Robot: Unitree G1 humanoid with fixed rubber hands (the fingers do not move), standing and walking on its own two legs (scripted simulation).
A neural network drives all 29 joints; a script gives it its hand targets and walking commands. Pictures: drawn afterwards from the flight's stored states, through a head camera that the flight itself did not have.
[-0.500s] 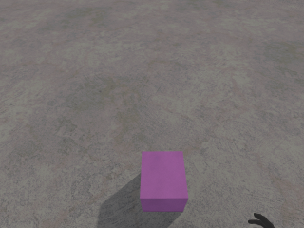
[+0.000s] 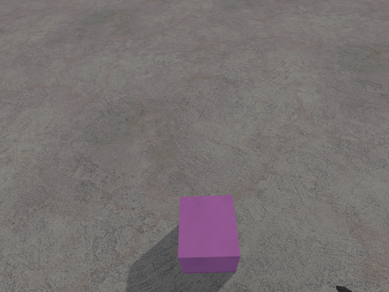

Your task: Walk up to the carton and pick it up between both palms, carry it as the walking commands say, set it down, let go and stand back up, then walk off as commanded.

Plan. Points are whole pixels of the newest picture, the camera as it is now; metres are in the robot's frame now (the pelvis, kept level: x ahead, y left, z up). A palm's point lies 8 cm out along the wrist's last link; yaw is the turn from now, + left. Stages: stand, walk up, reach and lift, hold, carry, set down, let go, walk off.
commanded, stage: walk up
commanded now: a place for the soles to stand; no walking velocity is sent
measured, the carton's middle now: (207, 234) +0.47 -0.01 -0.65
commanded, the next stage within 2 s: reach and lift in 1.12 s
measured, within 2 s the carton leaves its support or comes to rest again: neither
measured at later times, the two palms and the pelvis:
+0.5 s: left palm out of the picture +0.07 +0.28 -0.11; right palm out of the picture +0.08 -0.31 -0.12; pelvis +0.00 -0.02 +0.00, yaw +1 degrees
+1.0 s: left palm out of the picture +0.08 +0.29 -0.11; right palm out of the picture +0.11 -0.30 -0.12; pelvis +0.01 -0.01 +0.00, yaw +1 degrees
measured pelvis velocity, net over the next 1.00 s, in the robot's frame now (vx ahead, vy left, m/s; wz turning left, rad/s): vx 0.01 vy -0.01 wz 0.02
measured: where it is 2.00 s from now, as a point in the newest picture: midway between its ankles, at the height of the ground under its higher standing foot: outside the picture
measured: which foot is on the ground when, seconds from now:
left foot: down 0.00-1.00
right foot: down 0.00-1.00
